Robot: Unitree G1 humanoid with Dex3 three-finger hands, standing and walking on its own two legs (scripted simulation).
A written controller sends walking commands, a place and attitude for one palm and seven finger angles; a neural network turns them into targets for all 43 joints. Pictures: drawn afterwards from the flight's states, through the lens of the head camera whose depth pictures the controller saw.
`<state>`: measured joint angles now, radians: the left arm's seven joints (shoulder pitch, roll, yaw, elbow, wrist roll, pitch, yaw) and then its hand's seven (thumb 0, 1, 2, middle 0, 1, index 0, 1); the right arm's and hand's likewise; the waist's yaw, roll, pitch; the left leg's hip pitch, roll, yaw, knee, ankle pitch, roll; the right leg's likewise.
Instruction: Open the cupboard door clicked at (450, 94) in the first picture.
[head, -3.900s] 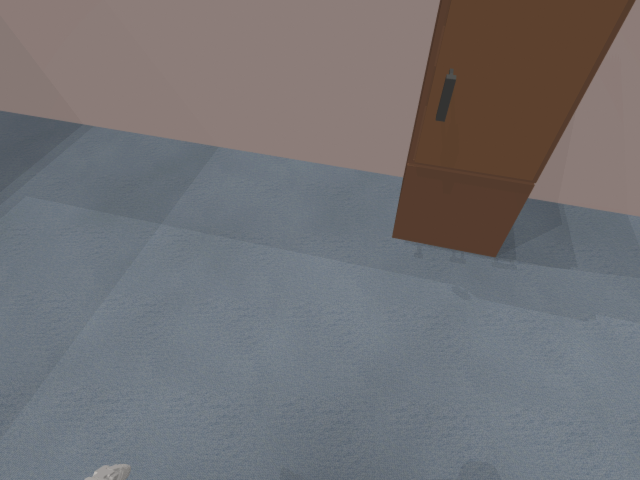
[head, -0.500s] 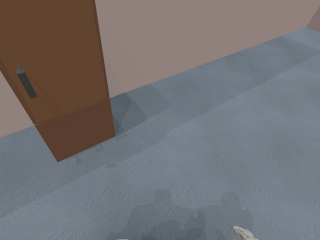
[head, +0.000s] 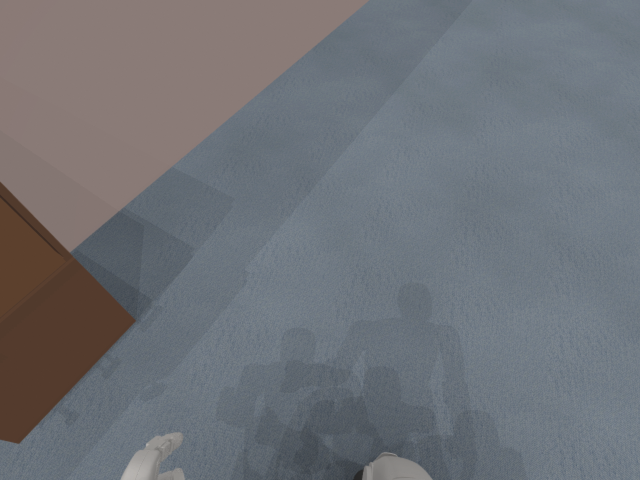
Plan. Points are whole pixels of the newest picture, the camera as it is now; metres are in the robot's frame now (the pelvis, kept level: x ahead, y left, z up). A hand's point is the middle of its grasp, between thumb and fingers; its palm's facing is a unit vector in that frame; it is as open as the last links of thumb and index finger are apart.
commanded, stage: turn to face it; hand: left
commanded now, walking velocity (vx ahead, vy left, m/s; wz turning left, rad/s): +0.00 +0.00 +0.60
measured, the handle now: out of the picture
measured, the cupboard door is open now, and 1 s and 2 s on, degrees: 0 0 0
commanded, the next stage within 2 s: take the last steps up to it in 1.70 s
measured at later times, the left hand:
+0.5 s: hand out of the picture +0.09 +0.24 -0.16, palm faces +0.24 -0.95 -0.19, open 7.4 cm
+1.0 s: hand out of the picture +0.03 +0.18 -0.12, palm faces +0.50 -0.82 -0.28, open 7.4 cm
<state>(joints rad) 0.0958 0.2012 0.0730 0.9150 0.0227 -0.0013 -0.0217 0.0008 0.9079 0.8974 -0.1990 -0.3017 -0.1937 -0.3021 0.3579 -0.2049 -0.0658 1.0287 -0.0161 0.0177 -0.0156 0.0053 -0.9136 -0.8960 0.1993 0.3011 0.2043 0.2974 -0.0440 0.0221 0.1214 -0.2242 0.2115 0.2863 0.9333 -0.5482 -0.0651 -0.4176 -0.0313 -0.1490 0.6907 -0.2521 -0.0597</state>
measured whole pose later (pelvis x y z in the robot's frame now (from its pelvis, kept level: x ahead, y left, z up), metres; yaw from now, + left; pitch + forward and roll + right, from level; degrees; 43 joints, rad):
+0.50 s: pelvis +0.05 +0.04 +0.02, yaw +12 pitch +1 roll -2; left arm 0.16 0.21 0.08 0.97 0.01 0.06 0.02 0.00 0.91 0.90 -0.20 -0.30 -0.20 -0.30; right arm 0.27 -0.17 -0.04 0.96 -0.03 0.01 -0.01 0.01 -0.92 -0.90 0.20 0.30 0.21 0.30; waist -0.03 -0.03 0.06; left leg -0.32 0.02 0.10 0.54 -0.25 0.07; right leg -0.48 -0.08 -0.05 1.12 -0.41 0.07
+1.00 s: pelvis +0.05 -0.04 +0.03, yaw +31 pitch -1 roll +1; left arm 0.20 0.17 0.03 0.89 0.02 0.03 0.02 0.00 0.90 0.90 -0.20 -0.30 -0.20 -0.30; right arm 0.19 -0.30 -0.11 0.92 -0.03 0.08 0.03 0.01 -0.91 -0.90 0.20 0.30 0.20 0.30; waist -0.03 0.05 0.06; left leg -0.54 0.00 0.00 1.14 -0.38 -0.06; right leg -0.21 -0.08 -0.12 0.52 -0.29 0.00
